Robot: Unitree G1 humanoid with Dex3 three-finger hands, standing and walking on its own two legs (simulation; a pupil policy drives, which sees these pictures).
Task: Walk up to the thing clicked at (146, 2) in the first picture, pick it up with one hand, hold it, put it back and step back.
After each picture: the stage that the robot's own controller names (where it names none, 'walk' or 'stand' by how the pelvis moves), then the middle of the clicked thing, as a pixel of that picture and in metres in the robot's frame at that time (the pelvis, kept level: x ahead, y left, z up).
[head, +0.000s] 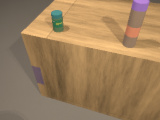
stand; (134, 24) +0.73 -0.23 +0.05
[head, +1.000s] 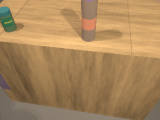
rise first; (89, 16) +0.69 +0.02 +0.09
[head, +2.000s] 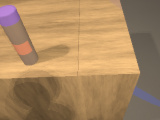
walk; (20, 39) +0.53 +0.28 +0.08
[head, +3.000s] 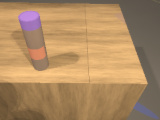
stand; (36, 44) +0.52 +0.22 +0.07
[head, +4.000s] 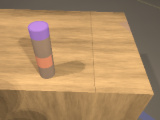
stand; (43, 52) +0.50 +0.19 +0.05
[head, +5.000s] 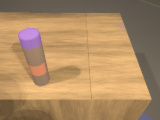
stand; (36, 60) +0.47 +0.21 +0.05
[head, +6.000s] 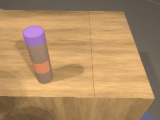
stand; (40, 58) +0.47 +0.20 +0.05
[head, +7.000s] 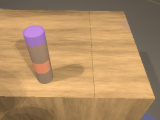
stand; (40, 58) +0.47 +0.19 +0.05
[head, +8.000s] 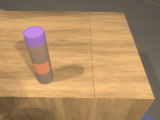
rise first; (40, 58) +0.47 +0.20 +0.05
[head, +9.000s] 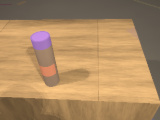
rise first; (47, 61) +0.48 +0.21 +0.05
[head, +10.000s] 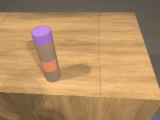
go down; (47, 56) +0.48 +0.20 +0.05
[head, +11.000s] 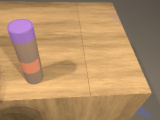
go down; (28, 56) +0.45 +0.19 +0.07
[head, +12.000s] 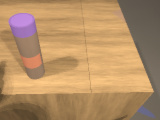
close in; (30, 50) +0.47 +0.19 +0.08
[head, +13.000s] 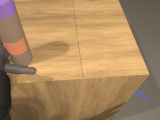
close; (12, 35) +0.48 +0.21 +0.11
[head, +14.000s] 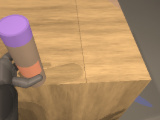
lift; (27, 57) +0.40 +0.17 +0.11
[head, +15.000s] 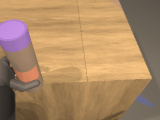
lift; (24, 62) +0.39 +0.18 +0.11
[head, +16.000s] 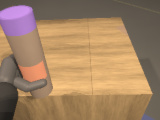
lift; (31, 58) +0.32 +0.16 +0.23
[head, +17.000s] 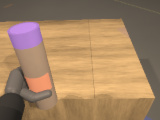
hold; (37, 70) +0.32 +0.15 +0.18
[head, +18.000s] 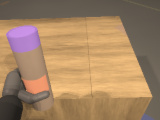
hold; (34, 72) +0.32 +0.16 +0.16
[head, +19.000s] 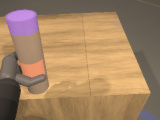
crouch; (31, 57) +0.37 +0.16 +0.18
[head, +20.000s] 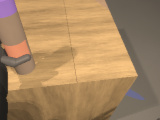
lower; (14, 39) +0.47 +0.18 +0.12
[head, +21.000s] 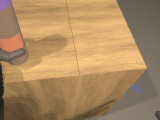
lower; (6, 30) +0.48 +0.19 +0.13
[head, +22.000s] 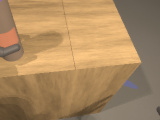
lower; (1, 25) +0.49 +0.20 +0.13
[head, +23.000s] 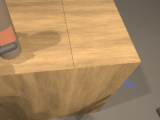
lower; out of the picture +0.49 +0.20 +0.13
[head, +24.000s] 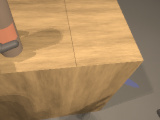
rest; out of the picture +0.50 +0.20 +0.14
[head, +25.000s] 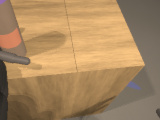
withdraw; (4, 25) +0.48 +0.19 +0.13
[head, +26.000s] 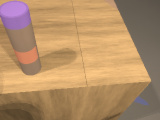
sink last; (24, 44) +0.46 +0.18 +0.10
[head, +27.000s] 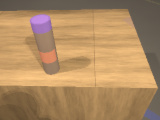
stand; (46, 47) +0.51 +0.19 +0.10
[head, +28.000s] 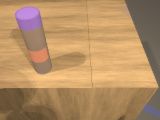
stand; (36, 45) +0.47 +0.19 +0.10
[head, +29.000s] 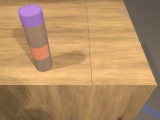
stand; (38, 42) +0.49 +0.19 +0.11
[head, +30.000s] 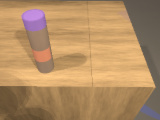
stand; (40, 45) +0.49 +0.19 +0.09
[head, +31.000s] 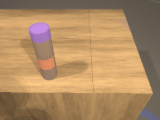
walk; (45, 54) +0.49 +0.18 +0.05
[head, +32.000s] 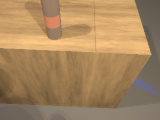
walk; (51, 12) +0.64 +0.17 +0.06
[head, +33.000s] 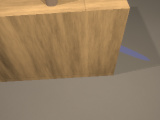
walk; out of the picture +0.91 +0.25 +0.08
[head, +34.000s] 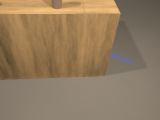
stand; out of the picture +1.09 +0.23 +0.06
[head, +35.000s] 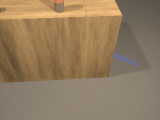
stand; out of the picture +1.09 +0.21 +0.05
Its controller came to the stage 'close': yes
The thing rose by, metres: 0.19
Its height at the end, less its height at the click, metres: +0.00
